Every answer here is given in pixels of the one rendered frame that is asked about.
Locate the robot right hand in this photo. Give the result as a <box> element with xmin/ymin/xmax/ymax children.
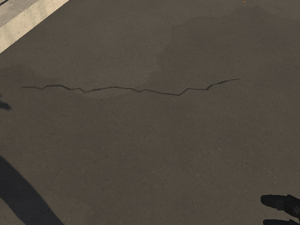
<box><xmin>261</xmin><ymin>194</ymin><xmax>300</xmax><ymax>225</ymax></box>

